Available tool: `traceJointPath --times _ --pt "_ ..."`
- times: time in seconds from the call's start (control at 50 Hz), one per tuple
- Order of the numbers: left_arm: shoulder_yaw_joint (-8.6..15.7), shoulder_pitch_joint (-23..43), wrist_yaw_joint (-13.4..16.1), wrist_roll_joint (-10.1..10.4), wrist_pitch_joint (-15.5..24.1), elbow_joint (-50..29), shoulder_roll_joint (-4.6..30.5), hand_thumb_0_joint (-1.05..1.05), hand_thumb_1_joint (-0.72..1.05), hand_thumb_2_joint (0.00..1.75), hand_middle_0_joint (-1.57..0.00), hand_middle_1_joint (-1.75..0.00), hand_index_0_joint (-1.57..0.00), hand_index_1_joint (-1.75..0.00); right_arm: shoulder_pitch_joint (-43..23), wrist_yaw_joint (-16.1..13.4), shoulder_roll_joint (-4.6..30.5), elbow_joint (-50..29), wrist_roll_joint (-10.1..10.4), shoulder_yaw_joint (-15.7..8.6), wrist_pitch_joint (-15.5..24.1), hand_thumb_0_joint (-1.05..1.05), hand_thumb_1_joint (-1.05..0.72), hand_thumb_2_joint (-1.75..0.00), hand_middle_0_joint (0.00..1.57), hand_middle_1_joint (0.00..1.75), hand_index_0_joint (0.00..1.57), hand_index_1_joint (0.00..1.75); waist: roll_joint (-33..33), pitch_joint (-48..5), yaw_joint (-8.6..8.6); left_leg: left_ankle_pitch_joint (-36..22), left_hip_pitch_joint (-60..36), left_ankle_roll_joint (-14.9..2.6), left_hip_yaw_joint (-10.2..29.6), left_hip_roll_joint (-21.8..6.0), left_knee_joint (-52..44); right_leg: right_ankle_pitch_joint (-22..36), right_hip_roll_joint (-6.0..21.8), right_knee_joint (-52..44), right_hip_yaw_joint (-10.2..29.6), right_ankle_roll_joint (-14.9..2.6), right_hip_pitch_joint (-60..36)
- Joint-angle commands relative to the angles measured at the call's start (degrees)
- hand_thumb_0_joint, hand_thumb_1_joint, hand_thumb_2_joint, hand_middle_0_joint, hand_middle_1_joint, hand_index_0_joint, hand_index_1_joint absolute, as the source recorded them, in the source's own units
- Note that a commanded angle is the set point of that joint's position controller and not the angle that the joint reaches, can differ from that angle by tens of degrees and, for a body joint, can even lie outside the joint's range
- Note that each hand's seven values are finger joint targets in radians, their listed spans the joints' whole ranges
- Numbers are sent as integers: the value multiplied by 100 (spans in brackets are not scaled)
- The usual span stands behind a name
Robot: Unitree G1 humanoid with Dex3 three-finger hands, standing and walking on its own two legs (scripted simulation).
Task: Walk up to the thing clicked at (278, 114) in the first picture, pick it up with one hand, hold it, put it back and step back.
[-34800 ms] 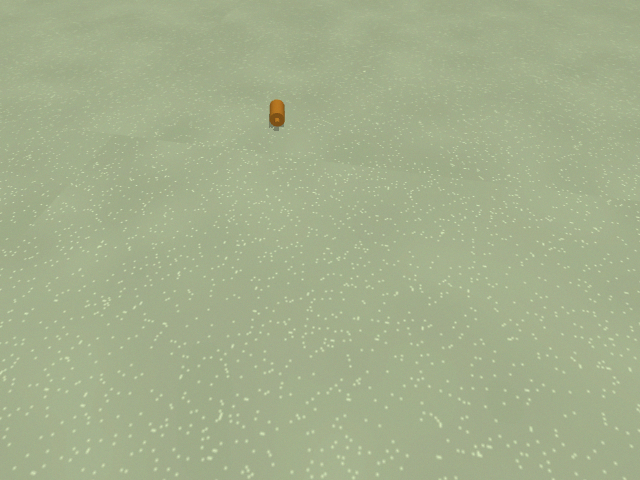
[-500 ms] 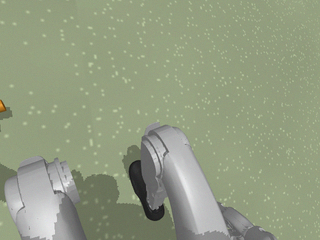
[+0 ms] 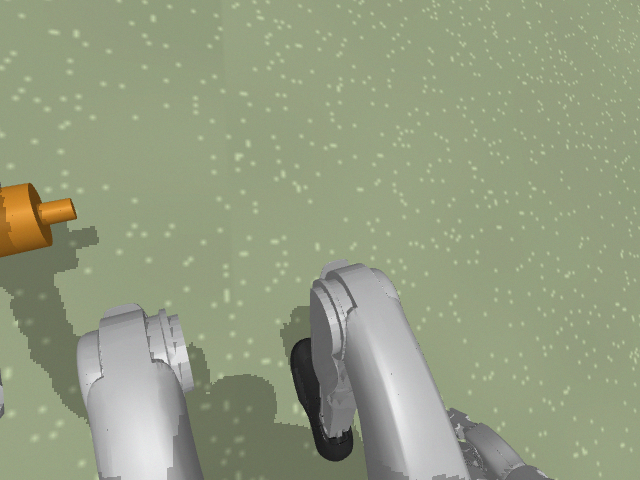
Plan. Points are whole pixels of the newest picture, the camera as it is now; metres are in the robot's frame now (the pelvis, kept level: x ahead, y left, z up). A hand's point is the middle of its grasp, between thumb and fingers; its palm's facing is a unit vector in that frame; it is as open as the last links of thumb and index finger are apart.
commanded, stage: settle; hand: left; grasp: from above
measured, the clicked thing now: out of the picture +0.44 +0.33 -0.22
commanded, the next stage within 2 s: lift in 0.42 s
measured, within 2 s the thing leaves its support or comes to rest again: neither
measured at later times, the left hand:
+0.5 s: hand out of the picture +0.41 +0.34 -0.11, palm faces -0.44 -0.08 -0.90, open 10.9 cm
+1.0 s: hand out of the picture +0.38 +0.34 -0.02, palm faces -0.45 -0.10 -0.89, open 10.8 cm
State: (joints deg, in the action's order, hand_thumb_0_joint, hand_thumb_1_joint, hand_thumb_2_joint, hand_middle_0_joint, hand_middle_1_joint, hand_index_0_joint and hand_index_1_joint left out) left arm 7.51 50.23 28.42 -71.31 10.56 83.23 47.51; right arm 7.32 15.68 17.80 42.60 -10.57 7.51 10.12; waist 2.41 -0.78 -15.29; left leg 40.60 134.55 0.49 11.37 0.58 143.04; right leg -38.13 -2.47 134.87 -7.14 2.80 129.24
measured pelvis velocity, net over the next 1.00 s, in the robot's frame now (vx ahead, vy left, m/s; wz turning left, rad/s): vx -0.01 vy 0.00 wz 0.10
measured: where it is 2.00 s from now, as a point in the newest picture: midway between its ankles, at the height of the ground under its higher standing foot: (255, 449)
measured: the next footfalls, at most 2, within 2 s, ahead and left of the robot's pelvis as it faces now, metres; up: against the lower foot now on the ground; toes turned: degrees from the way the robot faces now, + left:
none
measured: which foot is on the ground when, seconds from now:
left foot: down 0.00-1.00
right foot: down 0.00-1.00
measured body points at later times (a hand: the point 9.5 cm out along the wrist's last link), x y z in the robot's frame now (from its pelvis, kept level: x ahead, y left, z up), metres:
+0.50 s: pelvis -0.01 -0.01 +0.03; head +0.20 +0.08 +0.42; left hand +0.43 +0.34 -0.06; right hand +0.07 -0.27 -0.07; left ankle +0.07 +0.12 -0.28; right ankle +0.11 -0.12 -0.28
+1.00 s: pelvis -0.01 +0.00 +0.10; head +0.18 +0.07 +0.50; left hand +0.40 +0.34 +0.03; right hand +0.10 -0.26 -0.02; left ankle +0.07 +0.12 -0.28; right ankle +0.11 -0.12 -0.28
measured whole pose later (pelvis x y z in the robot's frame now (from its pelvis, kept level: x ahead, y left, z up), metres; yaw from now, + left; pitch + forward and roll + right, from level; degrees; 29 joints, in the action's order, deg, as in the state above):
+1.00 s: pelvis -0.01 +0.00 +0.10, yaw +6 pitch +34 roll -7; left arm 1.8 39.7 8.1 -63.0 8.2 58.7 38.2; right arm 11.2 6.6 15.8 38.8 -1.6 0.2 0.2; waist -2.4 -9.1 -8.7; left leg 37.1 120.4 -0.4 5.7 0.6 123.2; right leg -36.4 -0.6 118.7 -2.8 2.5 116.7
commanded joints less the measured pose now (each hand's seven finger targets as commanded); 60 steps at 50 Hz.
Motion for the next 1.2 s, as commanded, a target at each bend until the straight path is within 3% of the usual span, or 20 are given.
traceJointPath --times 0.0,0.08,0.12,0.2,0.34,0.38,0.48,0.5,0.52,0.54,0.58,0.64,0.76,0.88,0.92,0.96,1.06,1.1,1.12,1.18 --pt "-89 1687 -120 208 -104 -956 1182 0 65 89 -111 -61 -107 -66 1068 -126 1591 -18 177 -628 -98 0 -90 -90 20 30 20 30 -2378 -3657 41 -980 -2966 -157 -609 -32 -1874 1144 -129 -1290 -425 -497 -1630" --pt "-151 1736 -445 354 -76 -1213 1123 0 62 88 -112 -58 -106 -65 1090 -216 1467 -79 279 -679 -224 0 -90 -90 20 30 20 30 -2045 -3854 140 -1018 -2930 -211 -726 7 -1898 1148 -121 -1512 -275 -482 -2011" --pt "-164 1815 -595 360 -38 -1319 1114 0 63 91 -113 -58 -107 -65 1153 -257 1443 -96 318 -702 -285 0 -90 -90 20 30 20 30 -1968 -3903 93 -1112 -2970 -208 -752 23 -1920 1226 -101 -1542 -242 -475 -2124" --pt "-116 1789 -768 360 69 -1445 1130 0 66 91 -114 -61 -109 -68 1164 -373 1392 -166 359 -729 -409 0 -90 -90 20 30 20 30 -1828 -3905 166 -1078 -3028 -211 -781 47 -2012 1155 -70 -1662 -197 -481 -2148" --pt "-11 1930 -837 250 217 -1554 1266 0 71 94 -117 -61 -111 -67 1206 -527 1365 -245 400 -779 -550 0 -90 -90 20 30 20 30 -1884 -3942 214 -875 -3143 -206 -815 69 -2179 902 -49 -1774 -154 -517 -2081" --pt "21 2000 -830 247 236 -1708 1327 0 71 95 -119 -59 -112 -66 1177 -573 1353 -248 423 -782 -573 0 -90 -90 20 30 20 30 -2073 -3951 295 -770 -3236 -183 -796 77 -2312 807 -16 -1752 -161 -525 -1961" --pt "-54 2029 -837 211 208 -1721 1222 0 74 97 -125 -60 -117 -69 1220 -660 1323 -236 456 -830 -615 0 -92 -91 20 30 20 30 -2117 -4082 291 -733 -3363 -187 -812 72 -2442 823 -7 -1808 -142 -530 -1925" --pt "-17 1976 -844 224 201 -1736 1222 0 73 93 -117 -57 -110 -62 1231 -680 1313 -247 461 -844 -627 0 -89 -89 20 30 20 30 -2023 -4141 294 -725 -3365 -201 -821 78 -2457 810 -13 -1860 -138 -525 -1970" --pt "-58 1976 -862 262 174 -1756 1205 0 72 93 -123 -58 -116 -66 1249 -698 1283 -244 479 -858 -634 0 -91 -91 20 30 20 30 -1939 -4178 321 -719 -3351 -217 -872 77 -2457 774 -21 -1941 -95 -526 -2054" --pt "-81 1908 -892 307 141 -1692 1152 0 70 90 -115 -55 -108 -60 1260 -705 1236 -242 477 -866 -635 0 -89 -89 20 30 20 30 -1894 -4163 325 -723 -3282 -229 -932 81 -2453 749 -27 -2019 -35 -517 -2207" --pt "-14 1872 -962 391 82 -1807 1259 0 74 90 -121 -57 -115 -63 1304 -727 1235 -238 490 -895 -626 0 -90 -91 20 30 20 30 -1768 -4246 382 -777 -3257 -249 -983 89 -2475 736 -20 -2148 35 -501 -2404" --pt "-43 1793 -1129 556 -27 -2156 1112 0 74 87 -119 -57 -114 -62 1344 -761 1248 -258 579 -1002 -660 0 -90 -91 20 30 20 30 -2044 -4552 504 -785 -3733 -209 -910 67 -2789 858 20 -2147 -13 -524 -2373" --pt "12 1454 -1431 622 -129 -2828 1119 0 76 89 -119 -59 -115 -63 1364 -872 1206 -388 748 -1104 -795 0 -90 -90 20 30 20 30 -2001 -4674 613 -993 -4016 -220 -863 84 -3108 1072 61 -2370 37 -515 -2622" --pt "-155 1055 -1718 846 -183 -3372 786 0 76 88 -119 -57 -115 -62 1320 -965 1105 -571 859 -1171 -867 0 -90 -90 20 30 20 30 -1834 -4499 631 -839 -4245 -234 -773 62 -3576 947 67 -2753 86 -495 -2867" --pt "-121 795 -1788 921 -205 -3606 768 0 77 88 -119 -59 -115 -63 1304 -1004 1076 -654 905 -1194 -892 0 -90 -90 20 30 20 30 -1741 -4605 741 -744 -4394 -241 -768 49 -3786 868 39 -2933 95 -487 -3074" --pt "-242 669 -1866 1012 -240 -3803 574 0 80 86 -119 -59 -117 -62 1259 -1038 1064 -726 933 -1214 -908 0 -90 -90 20 30 20 30 -1702 -4587 730 -692 -4579 -236 -725 20 -3992 867 27 -3079 100 -478 -3196" --pt "-280 378 -1971 1160 -370 -4430 474 0 80 83 -119 -57 -117 -60 1138 -1177 984 -819 1011 -1253 -960 0 -90 -90 20 30 20 30 -1717 -4561 811 -651 -5083 -221 -721 -1 -4504 845 36 -3552 173 -455 -3679" --pt "-188 124 -1974 1218 -452 -4574 515 0 81 84 -121 -55 -118 -59 1077 -1236 961 -840 1055 -1260 -987 0 -90 -90 20 30 20 30 -1524 -4572 874 -744 -5349 -223 -717 -17 -4680 907 23 -3779 190 -445 -3955" --pt "-273 73 -1983 1220 -488 -4713 368 0 81 84 -121 -55 -118 -59 1047 -1267 938 -857 1070 -1265 -1001 0 -90 -90 20 30 20 30 -1545 -4619 852 -808 -5484 -214 -736 -15 -4768 951 31 -3879 213 -443 -4056" --pt "-303 -233 -2006 1309 -609 -4878 246 0 82 86 -123 -54 -119 -58 929 -1364 889 -873 1116 -1264 -1007 0 -89 -90 20 30 20 30 -1491 -4303 902 -618 -5774 -209 -648 -41 -5242 844 45 -4190 220 -414 -4296"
